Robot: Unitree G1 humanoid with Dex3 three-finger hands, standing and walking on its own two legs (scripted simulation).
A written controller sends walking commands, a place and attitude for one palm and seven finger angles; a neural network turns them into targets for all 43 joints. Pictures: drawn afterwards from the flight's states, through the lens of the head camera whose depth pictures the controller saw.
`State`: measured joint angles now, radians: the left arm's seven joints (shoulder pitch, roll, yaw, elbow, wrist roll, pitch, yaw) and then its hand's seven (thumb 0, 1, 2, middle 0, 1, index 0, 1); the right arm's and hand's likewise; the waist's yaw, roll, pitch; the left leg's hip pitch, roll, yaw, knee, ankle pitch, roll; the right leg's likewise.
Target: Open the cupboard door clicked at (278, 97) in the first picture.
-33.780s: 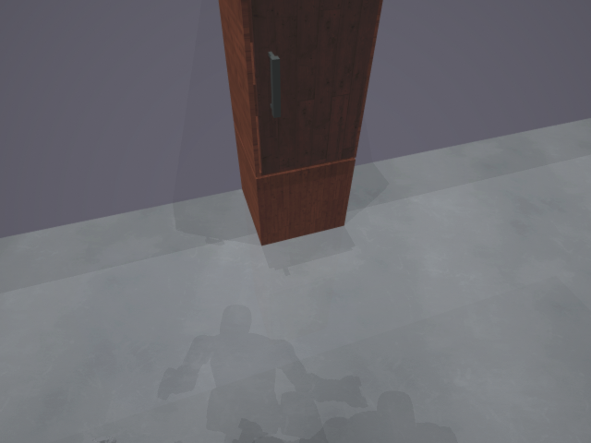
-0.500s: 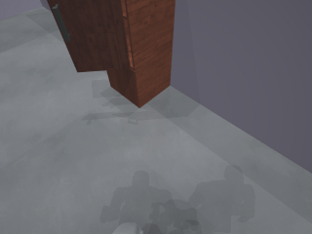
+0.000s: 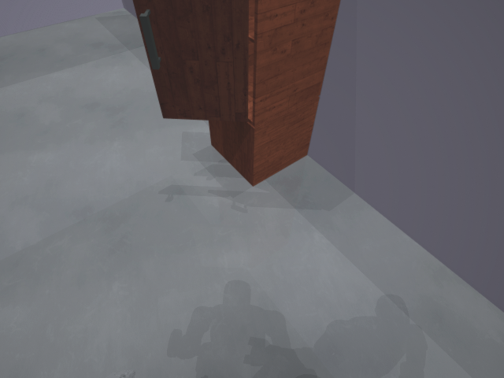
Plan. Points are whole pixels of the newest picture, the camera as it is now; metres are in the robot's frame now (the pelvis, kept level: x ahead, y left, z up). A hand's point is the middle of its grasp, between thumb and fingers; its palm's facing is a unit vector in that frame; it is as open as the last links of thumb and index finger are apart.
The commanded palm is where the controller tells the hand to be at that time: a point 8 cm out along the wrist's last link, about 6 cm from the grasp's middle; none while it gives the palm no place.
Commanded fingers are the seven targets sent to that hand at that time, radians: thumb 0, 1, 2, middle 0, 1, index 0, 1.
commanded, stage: take the last steps up to it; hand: left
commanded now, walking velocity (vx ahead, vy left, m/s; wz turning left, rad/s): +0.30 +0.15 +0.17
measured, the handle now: (152, 40) +1.07 +0.41 +0.00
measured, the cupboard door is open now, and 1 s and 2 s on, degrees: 50 50 50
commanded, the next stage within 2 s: come to a stop and stand still in 1.18 s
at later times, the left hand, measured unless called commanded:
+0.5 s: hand (106, 367) +0.16 +0.28 -0.17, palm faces +0.12 -0.98 -0.18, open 7.4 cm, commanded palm none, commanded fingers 0.00 0.90 0.90 -0.20 -0.30 -0.20 -0.30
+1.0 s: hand (121, 282) +0.31 +0.30 -0.16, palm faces +0.13 -0.98 -0.17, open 7.3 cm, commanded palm none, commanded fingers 0.00 0.90 0.90 -0.20 -0.30 -0.20 -0.30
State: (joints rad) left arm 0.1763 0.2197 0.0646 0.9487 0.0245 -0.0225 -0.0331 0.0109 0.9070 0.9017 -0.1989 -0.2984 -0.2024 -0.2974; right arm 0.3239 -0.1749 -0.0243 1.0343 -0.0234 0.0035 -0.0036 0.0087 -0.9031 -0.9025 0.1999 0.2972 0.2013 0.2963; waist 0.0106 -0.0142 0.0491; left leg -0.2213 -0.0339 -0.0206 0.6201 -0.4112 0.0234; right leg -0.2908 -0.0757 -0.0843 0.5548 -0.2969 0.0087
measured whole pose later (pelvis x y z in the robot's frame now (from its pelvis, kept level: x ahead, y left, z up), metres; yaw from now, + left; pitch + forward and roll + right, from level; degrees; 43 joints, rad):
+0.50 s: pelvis +0.15 +0.08 +0.01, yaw +2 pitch +0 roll +1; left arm 0.25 0.21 0.07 1.05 0.02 0.01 -0.02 0.01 0.91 0.90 -0.20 -0.30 -0.20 -0.30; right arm 0.22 -0.16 -0.03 0.99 -0.04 -0.06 -0.02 0.00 -0.93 -0.90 0.20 0.30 0.20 0.30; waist 0.03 -0.04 0.06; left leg -0.24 0.02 0.15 0.47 -0.24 0.04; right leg -0.49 -0.12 -0.10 1.04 -0.38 0.00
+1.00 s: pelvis +0.35 +0.12 +0.02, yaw +2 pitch +0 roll +1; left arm 0.34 0.18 0.06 1.09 0.02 -0.06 -0.01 0.00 0.93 0.90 -0.20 -0.30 -0.21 -0.30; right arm 0.20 -0.17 -0.04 1.03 -0.03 -0.02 0.03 0.01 -0.91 -0.90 0.19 0.30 0.19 0.30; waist 0.04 -0.03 0.04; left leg -0.43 0.08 0.09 0.60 -0.21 -0.03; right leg -0.08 -0.08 -0.13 0.38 -0.30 0.02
